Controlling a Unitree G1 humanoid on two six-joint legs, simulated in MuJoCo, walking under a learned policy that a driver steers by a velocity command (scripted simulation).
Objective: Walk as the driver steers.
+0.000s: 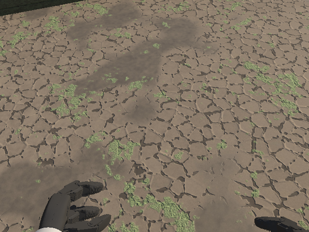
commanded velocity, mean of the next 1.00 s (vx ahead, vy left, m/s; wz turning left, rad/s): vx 0.79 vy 0.00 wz -0.03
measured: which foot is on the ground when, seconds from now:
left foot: down 0.00-1.00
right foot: down 0.00-1.00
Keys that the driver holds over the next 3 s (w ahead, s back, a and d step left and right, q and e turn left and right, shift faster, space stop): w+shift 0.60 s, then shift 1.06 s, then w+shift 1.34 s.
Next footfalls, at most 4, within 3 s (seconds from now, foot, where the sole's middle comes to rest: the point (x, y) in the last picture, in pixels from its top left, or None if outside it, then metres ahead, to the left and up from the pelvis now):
none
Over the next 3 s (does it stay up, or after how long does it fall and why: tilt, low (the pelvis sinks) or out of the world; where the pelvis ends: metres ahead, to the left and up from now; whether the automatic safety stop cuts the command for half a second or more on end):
stays up -0.01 0.04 0.00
